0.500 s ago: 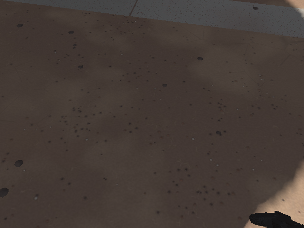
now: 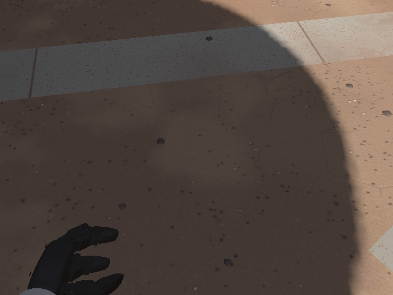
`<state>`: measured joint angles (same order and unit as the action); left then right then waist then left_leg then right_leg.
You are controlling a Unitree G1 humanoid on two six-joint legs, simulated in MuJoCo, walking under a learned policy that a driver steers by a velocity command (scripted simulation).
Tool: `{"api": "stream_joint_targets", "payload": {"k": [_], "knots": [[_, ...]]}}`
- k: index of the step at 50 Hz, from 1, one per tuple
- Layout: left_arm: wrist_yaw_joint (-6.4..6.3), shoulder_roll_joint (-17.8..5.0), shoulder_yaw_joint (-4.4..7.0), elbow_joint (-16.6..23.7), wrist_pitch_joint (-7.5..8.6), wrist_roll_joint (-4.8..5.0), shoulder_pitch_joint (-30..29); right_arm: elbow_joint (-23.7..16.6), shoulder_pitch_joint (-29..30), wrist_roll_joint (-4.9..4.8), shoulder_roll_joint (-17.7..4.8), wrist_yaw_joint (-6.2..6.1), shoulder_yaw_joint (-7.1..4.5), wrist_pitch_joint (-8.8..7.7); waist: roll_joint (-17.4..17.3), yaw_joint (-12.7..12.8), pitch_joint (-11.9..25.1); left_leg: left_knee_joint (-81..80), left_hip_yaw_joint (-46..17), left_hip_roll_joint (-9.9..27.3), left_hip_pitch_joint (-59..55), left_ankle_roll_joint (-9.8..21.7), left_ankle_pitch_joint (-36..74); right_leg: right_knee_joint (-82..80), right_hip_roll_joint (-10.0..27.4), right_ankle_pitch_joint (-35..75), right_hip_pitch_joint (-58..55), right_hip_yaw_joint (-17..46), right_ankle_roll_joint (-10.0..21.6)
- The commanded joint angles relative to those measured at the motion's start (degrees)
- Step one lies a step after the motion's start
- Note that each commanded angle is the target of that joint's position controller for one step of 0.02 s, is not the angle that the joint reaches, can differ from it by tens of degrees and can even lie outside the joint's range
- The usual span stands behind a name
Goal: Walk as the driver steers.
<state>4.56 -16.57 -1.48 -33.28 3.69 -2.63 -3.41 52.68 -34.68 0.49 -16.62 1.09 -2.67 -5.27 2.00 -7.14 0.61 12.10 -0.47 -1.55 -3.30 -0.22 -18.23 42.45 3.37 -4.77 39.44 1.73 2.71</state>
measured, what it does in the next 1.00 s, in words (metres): walks ahead, turning right: right foot, then left foot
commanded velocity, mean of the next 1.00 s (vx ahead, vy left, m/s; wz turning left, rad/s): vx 1.00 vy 0.00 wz -0.49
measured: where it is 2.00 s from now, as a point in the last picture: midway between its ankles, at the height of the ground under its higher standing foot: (294, 74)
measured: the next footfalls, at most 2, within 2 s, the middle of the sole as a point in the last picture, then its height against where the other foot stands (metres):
right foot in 0.08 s outside the picture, level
left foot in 0.46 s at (141, 260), level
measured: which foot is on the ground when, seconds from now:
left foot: down 0.00-0.10, up 0.12-0.44, down 0.46-0.90, up 0.92-1.00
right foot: up 0.00-0.06, down 0.08-0.48, up 0.50-0.88, down 0.90-1.00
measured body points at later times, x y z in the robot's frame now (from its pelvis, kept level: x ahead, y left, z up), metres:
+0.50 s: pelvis +0.47 +0.02 -0.02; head +0.50 +0.03 +0.42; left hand +0.40 +0.31 -0.15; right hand +0.74 -0.21 -0.06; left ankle +0.59 +0.14 -0.74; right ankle +0.25 -0.12 -0.70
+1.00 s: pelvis +0.91 -0.09 -0.04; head +0.94 -0.10 +0.41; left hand +1.15 +0.11 -0.15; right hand +0.87 -0.35 -0.16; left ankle +0.82 +0.14 -0.59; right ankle +0.96 -0.11 -0.74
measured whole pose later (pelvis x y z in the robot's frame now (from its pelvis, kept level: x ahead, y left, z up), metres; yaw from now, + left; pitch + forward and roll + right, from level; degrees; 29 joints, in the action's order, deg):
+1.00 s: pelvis +0.91 -0.09 -0.04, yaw -31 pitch -1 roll +0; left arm 1.3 -18.9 3.7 -43.6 -0.2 -1.1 13.2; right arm 43.8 -15.3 2.5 -13.5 -0.1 -0.7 -4.1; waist 0.5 -0.4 -4.0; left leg 81.7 -0.9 3.3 14.6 -1.1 -21.3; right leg 41.5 -10.9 -15.2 24.8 -5.0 12.3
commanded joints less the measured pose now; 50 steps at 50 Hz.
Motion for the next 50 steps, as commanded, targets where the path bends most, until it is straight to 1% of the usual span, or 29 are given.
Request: {"api": "stream_joint_targets", "payload": {"k": [1,3,4,5,6,7,9,11,13,16,18,21,22,23,24,25,26,28,32,36,39,41,43,44,45,46,47,48,50], "knots": [[-0.70,-5.3,1.39,2.0,0.65,0.53,1.0,-6.1,9.1,-0.63,-12.1,0.37,-2.42,-1.67,-5.5,7.8,-4.8,-6.8,-8.6,11.7,16.6,9.7,32.1,-6.8,-3.3,3.3,-20.9,-4.0,0.0],[-2.58,-8.0,3.15,-1.9,1.07,-0.26,13.3,-4.8,7.4,-0.44,-13.5,0.17,-2.69,-1.14,-4.8,13.6,4.3,14.2,-5.8,9.5,12.7,7.9,48.3,-9.7,-6.6,-3.0,-35.4,-4.6,1.0],[-3.75,-10.0,4.32,-4.2,1.25,-0.98,22.5,-5.1,8.2,-0.60,-13.1,0.11,-2.61,-1.10,-4.9,18.3,9.3,29.2,-5.6,7.1,21.2,7.1,40.5,-8.6,-2.5,-5.3,-48.7,-1.7,1.3],[-5.02,-14.9,5.88,-5.3,1.58,-2.35,32.8,-6.8,8.3,0.11,-6.0,-0.08,-1.15,-1.17,5.2,20.2,17.4,51.0,-4.0,3.0,31.1,6.8,9.4,-11.1,13.1,-27.2,-59.5,15.3,1.7],[-5.06,-18.4,6.62,-5.2,0.94,-2.21,32.0,-9.8,3.9,-2.35,-2.2,0.06,-0.40,-0.94,16.8,15.2,23.9,66.1,-5.5,-1.9,41.9,6.5,-8.0,-25.4,23.1,-41.6,-61.9,45.5,5.8],[-4.84,-14.6,6.51,-5.6,0.62,-1.01,27.0,-9.7,7.8,-1.05,-5.3,-0.12,-0.93,-0.37,10.5,13.4,14.5,69.3,-6.0,0.9,49.1,6.9,-3.2,-27.9,19.5,-42.6,-56.4,44.6,7.7],[-4.42,-7.6,5.30,-7.2,1.27,-0.08,23.0,-10.7,16.0,0.69,-4.0,0.53,-0.37,-0.22,2.2,11.2,2.0,63.5,-4.9,4.4,49.5,6.0,2.0,-26.8,13.1,-22.6,-43.3,27.6,9.4],[-4.53,-5.2,4.69,-9.1,1.73,0.74,22.9,-11.6,16.0,2.61,-2.4,1.30,0.17,0.71,4.3,6.8,-0.1,57.9,-4.0,6.7,45.4,4.2,-0.1,-28.5,9.5,-14.8,-35.3,22.4,10.6],[-4.67,-4.0,4.66,-11.2,2.42,1.93,25.4,-14.8,22.0,3.39,-1.6,1.74,0.64,1.49,3.9,6.0,-3.8,52.0,-3.1,8.4,48.3,2.2,-2.6,-31.8,8.6,-11.0,-32.7,21.1,12.4],[-4.93,-6.0,5.67,-10.9,2.94,2.03,22.3,-19.1,31.4,2.39,-1.7,2.82,1.90,1.35,1.7,4.9,-7.1,32.4,-1.7,8.4,38.4,-0.2,9.7,-36.6,4.5,-7.0,-21.9,13.7,11.2],[-4.21,-9.9,6.93,-10.8,3.20,2.81,22.4,-18.2,31.2,1.31,-2.6,3.48,1.94,1.34,1.5,4.7,-5.2,26.2,1.9,4.1,20.7,-0.4,18.8,-40.2,4.2,-0.7,-14.7,12.0,10.2],[-3.62,-12.6,7.57,-11.8,3.01,2.96,25.5,-16.3,27.4,1.42,-6.8,1.68,0.34,1.53,-1.0,2.9,-1.6,22.3,1.4,2.5,12.8,0.6,16.0,-29.9,5.0,16.4,-24.3,11.0,7.6],[-3.52,-13.4,7.78,-12.5,2.64,2.50,26.4,-13.9,19.9,1.88,-8.3,0.59,-0.59,1.41,-3.1,-0.7,3.5,21.4,2.5,0.6,4.1,1.2,11.3,-16.8,2.4,23.2,-25.1,8.7,6.4],[-3.47,-13.0,7.62,-12.6,2.59,2.12,26.1,-12.1,10.6,2.59,-10.5,-0.76,-1.69,1.27,-3.1,-5.7,8.7,23.1,1.6,3.6,-8.5,1.4,7.4,-1.1,-0.8,20.1,-18.2,8.0,5.3],[-3.71,-5.0,5.71,-11.1,2.67,1.35,26.1,-11.2,0.9,4.23,-15.6,-2.09,-2.82,0.88,-14.0,-7.4,15.2,19.3,-15.4,18.4,-17.3,1.6,-15.5,22.9,-5.1,-10.4,-9.1,5.8,4.4],[-3.98,-1.8,4.87,-7.7,2.37,4.85,31.9,-12.8,4.9,4.39,-19.0,-1.87,-3.28,1.09,-26.0,-0.7,19.7,1.5,-47.6,30.0,-17.1,3.9,-29.6,36.7,-8.6,-23.2,1.3,5.5,4.5],[-4.38,-5.1,5.26,-9.1,1.26,3.59,29.5,-13.8,12.8,3.39,-13.8,-1.68,-2.79,1.46,-16.4,2.2,10.7,-0.2,-45.3,27.8,-9.9,5.9,-34.5,40.2,-4.0,-16.5,6.2,4.6,4.6],[-3.39,-4.8,5.21,-9.8,-0.09,2.05,23.5,-13.6,18.3,2.87,-6.6,-1.19,-1.27,1.05,-6.2,4.0,0.3,1.8,-24.8,22.5,2.8,6.2,-12.8,35.6,0.6,-10.2,4.5,3.0,3.6],[-1.35,-1.1,4.66,-7.4,-3.21,1.17,17.7,-8.9,16.0,0.60,-2.8,-0.61,-0.36,-1.04,-7.5,7.2,-4.6,-1.5,-4.5,17.7,8.6,3.8,9.8,32.0,3.4,-7.6,5.1,1.5,2.6],[0.03,-1.0,3.74,-2.3,-3.19,1.29,8.1,-7.3,17.0,0.70,-2.5,-0.68,-0.32,-2.18,-6.6,8.9,-7.0,-4.3,9.6,14.4,9.1,3.3,26.2,19.4,2.6,2.8,5.1,-2.7,3.5],[1.33,-0.9,2.97,-0.5,-2.95,1.30,2.4,-5.9,14.8,0.77,-5.6,-1.63,-0.80,-2.06,-3.7,8.5,-8.5,-5.7,16.6,12.9,8.0,2.2,42.0,3.6,-1.1,7.5,-4.4,-10.6,6.3],[0.99,-2.8,3.47,-1.6,-2.90,1.48,5.4,-6.1,13.0,0.77,-9.3,-2.36,-1.61,-1.18,-5.8,10.8,-4.5,2.1,17.4,14.2,1.9,1.4,67.3,1.1,-5.5,5.4,-11.1,-13.5,7.9],[-0.19,-6.7,5.12,-5.3,-2.89,1.63,19.6,-7.4,16.0,1.24,-13.2,-3.02,-2.76,0.77,-8.4,18.9,3.3,21.0,16.4,16.5,0.9,2.0,80.4,1.1,-8.6,-0.6,-25.5,-12.3,9.9],[-1.15,-9.3,6.66,-9.0,-2.84,1.55,31.4,-8.7,18.4,1.49,-13.7,-2.95,-3.00,1.74,-7.5,23.7,8.6,36.9,14.7,16.7,5.9,2.8,76.0,-1.5,-9.4,-3.4,-38.7,-9.4,11.6],[-2.69,-11.7,8.29,-11.3,-3.14,1.80,34.9,-8.4,18.0,2.08,-11.7,-2.20,-2.80,2.10,-1.7,23.1,8.6,57.0,14.2,10.9,17.6,1.8,39.9,-4.5,-8.2,-7.9,-49.5,-4.1,13.0],[-3.57,-15.6,8.95,-10.4,-3.73,2.48,29.0,-10.9,17.6,3.10,-2.1,-1.37,-0.25,1.65,11.4,15.7,3.2,78.9,12.2,1.9,35.5,0.5,-10.0,-3.8,0.2,-1.2,-50.3,12.2,14.7],[-3.53,-20.0,9.77,-7.6,-4.31,1.20,27.3,-18.1,15.4,1.32,-4.8,-1.09,-0.25,0.42,13.8,12.4,15.5,85.2,-0.4,-0.8,51.1,-0.7,-11.2,-18.3,8.9,-11.9,-64.5,40.6,25.6],[-3.97,-17.2,9.73,-7.0,-4.23,1.21,27.3,-18.1,19.9,1.86,-7.5,-1.24,-0.10,-1.04,2.8,13.6,10.8,80.5,-4.2,2.8,54.9,-0.4,-6.3,-27.3,10.7,-19.4,-60.4,45.6,23.5],[-4.60,-12.9,8.61,-8.8,-2.92,1.68,24.0,-17.1,23.4,2.69,-7.1,-1.51,0.32,-1.11,-8.2,8.6,-1.3,69.5,-3.9,6.7,48.8,-0.9,-2.4,-29.4,5.7,-12.0,-42.0,35.6,18.6]]}}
